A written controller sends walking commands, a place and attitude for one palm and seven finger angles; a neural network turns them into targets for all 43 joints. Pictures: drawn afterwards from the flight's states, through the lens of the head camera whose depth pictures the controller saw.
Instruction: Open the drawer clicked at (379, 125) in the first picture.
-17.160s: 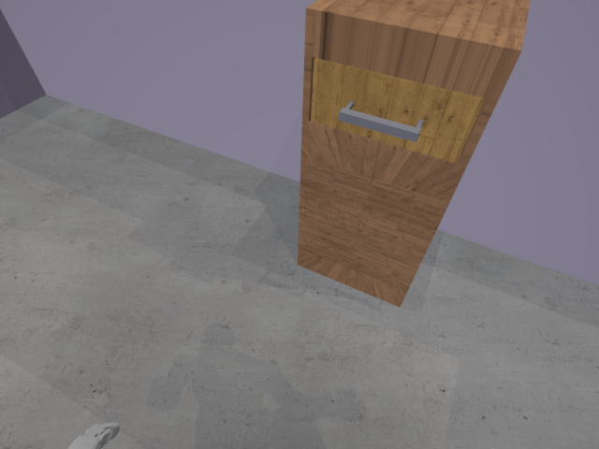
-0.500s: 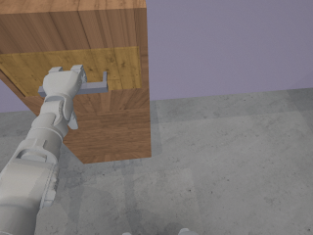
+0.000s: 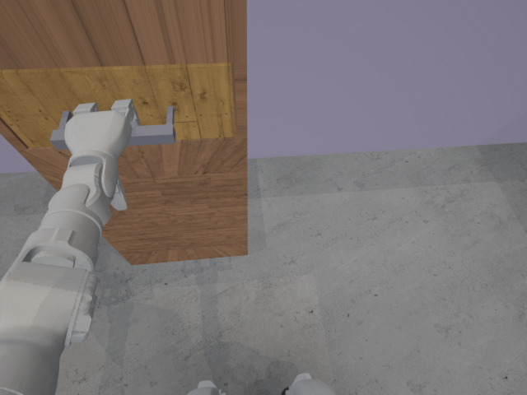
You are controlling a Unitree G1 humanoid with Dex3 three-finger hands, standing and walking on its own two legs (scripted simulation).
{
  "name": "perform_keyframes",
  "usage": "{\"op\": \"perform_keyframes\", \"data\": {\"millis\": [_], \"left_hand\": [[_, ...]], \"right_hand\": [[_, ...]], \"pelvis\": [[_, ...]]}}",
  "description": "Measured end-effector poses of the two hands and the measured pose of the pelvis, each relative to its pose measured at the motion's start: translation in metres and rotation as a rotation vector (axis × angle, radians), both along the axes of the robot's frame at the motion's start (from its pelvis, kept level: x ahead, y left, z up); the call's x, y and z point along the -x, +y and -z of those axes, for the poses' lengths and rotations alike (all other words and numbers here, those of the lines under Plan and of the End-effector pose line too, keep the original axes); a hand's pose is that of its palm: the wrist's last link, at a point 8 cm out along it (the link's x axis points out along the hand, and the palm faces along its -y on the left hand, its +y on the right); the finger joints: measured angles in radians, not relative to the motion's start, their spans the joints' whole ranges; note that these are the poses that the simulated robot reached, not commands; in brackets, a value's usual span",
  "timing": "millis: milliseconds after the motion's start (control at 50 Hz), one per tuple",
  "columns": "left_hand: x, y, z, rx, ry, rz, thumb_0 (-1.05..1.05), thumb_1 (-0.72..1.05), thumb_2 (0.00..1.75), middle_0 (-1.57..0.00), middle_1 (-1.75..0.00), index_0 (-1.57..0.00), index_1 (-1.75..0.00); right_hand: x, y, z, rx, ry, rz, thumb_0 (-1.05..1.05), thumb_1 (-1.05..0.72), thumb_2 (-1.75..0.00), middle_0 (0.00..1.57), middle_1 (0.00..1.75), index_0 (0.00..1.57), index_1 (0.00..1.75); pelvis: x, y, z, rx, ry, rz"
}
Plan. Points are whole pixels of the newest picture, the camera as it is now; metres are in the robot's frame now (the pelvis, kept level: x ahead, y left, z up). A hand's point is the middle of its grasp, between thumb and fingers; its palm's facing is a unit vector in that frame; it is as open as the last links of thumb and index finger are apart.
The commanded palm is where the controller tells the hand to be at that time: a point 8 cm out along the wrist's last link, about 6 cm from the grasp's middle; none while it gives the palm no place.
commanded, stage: lower the fingers behind the handle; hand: left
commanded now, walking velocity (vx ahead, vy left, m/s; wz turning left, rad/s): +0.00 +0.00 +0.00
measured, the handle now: (117, 126) +0.54 +0.21 +0.04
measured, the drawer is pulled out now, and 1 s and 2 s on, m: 0.00 0.00 0.04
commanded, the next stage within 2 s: close the thumb around the handle in 0.10 s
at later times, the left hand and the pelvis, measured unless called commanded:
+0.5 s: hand (109, 155) +0.50 +0.22 +0.02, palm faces -0.07 -0.03 -1.00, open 11.3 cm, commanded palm +0.49 +0.22 +0.08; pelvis +0.00 +0.00 +0.00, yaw +0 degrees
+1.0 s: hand (112, 157) +0.50 +0.22 +0.02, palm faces -0.06 -0.02 -1.00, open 5.4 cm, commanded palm +0.48 +0.21 +0.08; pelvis +0.00 +0.01 +0.00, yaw +0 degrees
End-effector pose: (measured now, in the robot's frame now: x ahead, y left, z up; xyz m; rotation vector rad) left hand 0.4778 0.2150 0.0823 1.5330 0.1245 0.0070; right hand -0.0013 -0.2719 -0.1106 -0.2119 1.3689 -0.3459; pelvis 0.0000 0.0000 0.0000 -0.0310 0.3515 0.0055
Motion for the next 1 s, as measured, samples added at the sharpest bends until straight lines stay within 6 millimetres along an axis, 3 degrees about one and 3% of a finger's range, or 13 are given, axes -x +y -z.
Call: {"op": "perform_keyframes", "data": {"millis": [340,480,800,860,1000], "left_hand": [[-0.002,0.008,0.007,-0.013,-0.024,0.018,0.00,-0.42,0.33,-0.32,-1.21,-0.32,-1.21],[-0.006,0.010,0.007,-0.011,-0.008,0.004,0.00,-0.15,0.45,-0.34,-1.24,-0.34,-1.23],[-0.002,0.007,0.006,0.000,-0.022,0.052,0.00,0.66,0.80,-0.39,-1.33,-0.40,-1.32],[-0.002,0.007,0.007,-0.005,-0.028,0.045,0.00,0.74,0.84,-0.39,-1.34,-0.41,-1.33],[-0.002,0.005,0.007,-0.021,-0.018,0.031,0.00,0.75,0.84,-0.37,-1.35,-0.41,-1.34]], "right_hand": [[0.007,0.007,0.007,-0.017,0.032,-0.004,0.00,-0.91,-0.89,0.20,0.30,0.20,0.30],[0.005,0.004,0.002,0.000,0.033,-0.001,0.00,-0.91,-0.89,0.20,0.30,0.20,0.30],[0.003,0.013,0.003,-0.013,0.031,0.001,0.00,-0.91,-0.89,0.20,0.30,0.20,0.30],[0.002,0.016,0.005,-0.023,0.028,-0.002,0.00,-0.91,-0.89,0.20,0.30,0.20,0.30],[0.000,0.018,0.006,-0.034,0.017,0.002,0.00,-0.91,-0.89,0.20,0.30,0.20,0.30]], "pelvis": [[0.000,0.002,0.004,-0.001,0.025,0.000],[-0.002,0.004,0.003,0.004,0.025,-0.001],[-0.005,0.010,0.003,0.008,0.018,0.001],[-0.004,0.010,0.003,0.008,0.016,0.000],[-0.003,0.009,0.002,0.006,0.014,0.002]]}}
